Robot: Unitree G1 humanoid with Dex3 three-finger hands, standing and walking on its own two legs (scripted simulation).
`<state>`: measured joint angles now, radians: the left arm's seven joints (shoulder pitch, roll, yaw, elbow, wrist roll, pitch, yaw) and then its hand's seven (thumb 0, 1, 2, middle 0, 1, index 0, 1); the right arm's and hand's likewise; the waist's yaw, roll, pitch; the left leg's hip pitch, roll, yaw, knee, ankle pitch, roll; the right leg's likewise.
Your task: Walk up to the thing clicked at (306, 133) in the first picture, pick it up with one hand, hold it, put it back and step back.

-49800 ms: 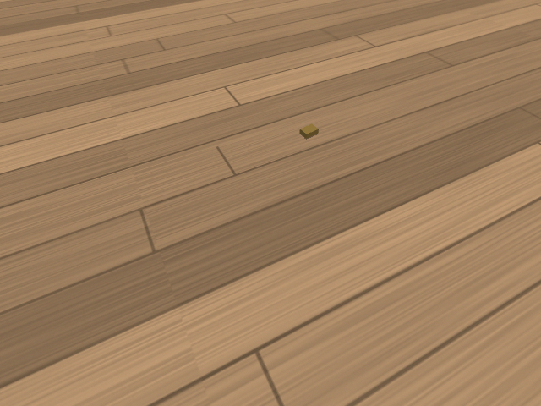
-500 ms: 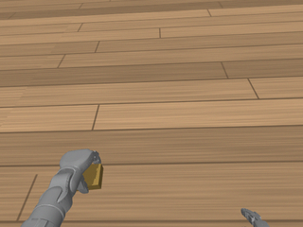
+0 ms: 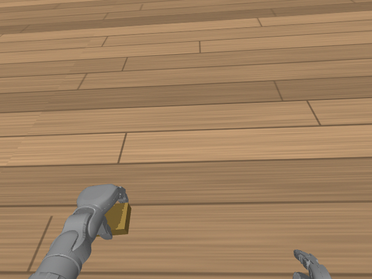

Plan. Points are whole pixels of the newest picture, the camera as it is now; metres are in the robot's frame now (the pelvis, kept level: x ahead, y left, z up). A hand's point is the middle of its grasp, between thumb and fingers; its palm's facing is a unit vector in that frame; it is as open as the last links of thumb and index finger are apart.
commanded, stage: hold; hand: left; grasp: from above
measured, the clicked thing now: (109, 219) +0.30 +0.23 -0.08
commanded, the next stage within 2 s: crouch in 0.90 s
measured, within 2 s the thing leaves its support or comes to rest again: neither
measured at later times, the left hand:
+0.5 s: hand (102, 214) +0.28 +0.22 -0.03, palm faces -0.45 -0.06 -0.89, open 9.5 cm
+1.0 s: hand (101, 210) +0.30 +0.23 -0.03, palm faces -0.46 -0.06 -0.89, open 9.5 cm
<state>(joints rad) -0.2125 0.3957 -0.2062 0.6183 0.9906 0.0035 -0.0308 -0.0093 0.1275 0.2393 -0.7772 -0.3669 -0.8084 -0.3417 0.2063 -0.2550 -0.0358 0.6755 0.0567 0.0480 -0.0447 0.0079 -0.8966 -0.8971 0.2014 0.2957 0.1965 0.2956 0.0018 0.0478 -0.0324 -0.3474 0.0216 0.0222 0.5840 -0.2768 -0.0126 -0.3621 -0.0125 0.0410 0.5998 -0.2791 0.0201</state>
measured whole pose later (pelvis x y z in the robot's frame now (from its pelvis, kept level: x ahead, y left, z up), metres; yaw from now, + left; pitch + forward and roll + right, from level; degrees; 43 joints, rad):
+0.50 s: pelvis +0.00 +0.00 +0.01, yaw +0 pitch +0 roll +1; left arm -0.21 0.41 -0.21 0.58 0.98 0.00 -0.06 -0.01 0.11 0.27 -0.77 -0.38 -0.80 -0.36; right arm 0.19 -0.25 -0.02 0.67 0.06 0.05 -0.05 0.01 -0.90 -0.90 0.20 0.30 0.20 0.30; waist 0.01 0.05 -0.01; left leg -0.28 0.02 0.03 0.51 -0.24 -0.01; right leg -0.30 -0.01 0.05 0.53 -0.25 0.02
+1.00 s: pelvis +0.01 +0.00 +0.01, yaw +0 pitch +1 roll +0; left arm -0.22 0.41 -0.20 0.61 1.00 0.00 -0.05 -0.01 0.10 0.29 -0.78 -0.37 -0.81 -0.35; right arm 0.19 -0.25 -0.04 0.68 0.06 0.07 -0.05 0.01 -0.90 -0.90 0.20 0.30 0.20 0.30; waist 0.01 0.04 0.00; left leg -0.26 0.02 0.02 0.49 -0.25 -0.01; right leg -0.28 -0.02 0.04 0.51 -0.25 0.02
